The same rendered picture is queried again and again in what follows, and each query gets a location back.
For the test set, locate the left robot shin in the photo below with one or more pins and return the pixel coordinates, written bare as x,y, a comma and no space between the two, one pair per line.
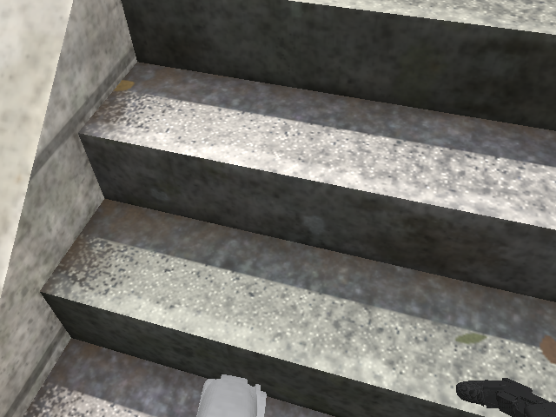
207,382

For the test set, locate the left robot thigh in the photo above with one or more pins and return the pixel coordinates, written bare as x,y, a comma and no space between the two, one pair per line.
232,396

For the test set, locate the right robot hand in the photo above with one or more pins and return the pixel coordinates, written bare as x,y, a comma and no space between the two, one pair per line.
510,397

